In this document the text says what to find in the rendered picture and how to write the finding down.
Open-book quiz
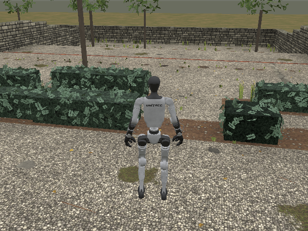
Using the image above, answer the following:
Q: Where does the robot right hand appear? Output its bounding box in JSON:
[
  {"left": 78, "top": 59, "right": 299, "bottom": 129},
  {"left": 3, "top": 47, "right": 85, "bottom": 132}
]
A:
[{"left": 172, "top": 135, "right": 183, "bottom": 146}]

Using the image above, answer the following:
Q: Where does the robot left upper arm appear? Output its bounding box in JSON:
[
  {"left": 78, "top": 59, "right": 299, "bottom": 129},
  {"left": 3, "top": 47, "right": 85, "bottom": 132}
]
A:
[{"left": 131, "top": 97, "right": 144, "bottom": 124}]

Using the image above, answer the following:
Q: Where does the right robot forearm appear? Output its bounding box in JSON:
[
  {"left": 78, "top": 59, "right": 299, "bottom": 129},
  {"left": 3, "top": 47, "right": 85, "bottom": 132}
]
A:
[{"left": 173, "top": 116, "right": 182, "bottom": 136}]

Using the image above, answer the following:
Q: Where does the robot head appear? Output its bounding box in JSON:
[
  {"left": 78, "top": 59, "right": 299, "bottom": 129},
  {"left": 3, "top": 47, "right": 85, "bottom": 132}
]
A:
[{"left": 146, "top": 76, "right": 162, "bottom": 99}]

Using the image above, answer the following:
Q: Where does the robot right upper arm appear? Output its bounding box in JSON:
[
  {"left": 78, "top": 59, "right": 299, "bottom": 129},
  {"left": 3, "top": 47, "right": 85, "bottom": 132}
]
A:
[{"left": 164, "top": 97, "right": 178, "bottom": 124}]

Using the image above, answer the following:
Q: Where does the robot left shin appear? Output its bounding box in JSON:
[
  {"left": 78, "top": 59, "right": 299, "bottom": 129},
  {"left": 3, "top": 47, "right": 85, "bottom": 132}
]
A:
[{"left": 138, "top": 158, "right": 145, "bottom": 192}]

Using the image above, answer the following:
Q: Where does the robot left hand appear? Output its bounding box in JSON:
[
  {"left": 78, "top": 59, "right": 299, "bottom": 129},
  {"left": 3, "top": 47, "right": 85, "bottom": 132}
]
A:
[{"left": 124, "top": 136, "right": 136, "bottom": 147}]

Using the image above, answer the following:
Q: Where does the left robot forearm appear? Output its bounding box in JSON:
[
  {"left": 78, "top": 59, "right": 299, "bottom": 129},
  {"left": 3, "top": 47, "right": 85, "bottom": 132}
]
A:
[{"left": 126, "top": 117, "right": 136, "bottom": 138}]

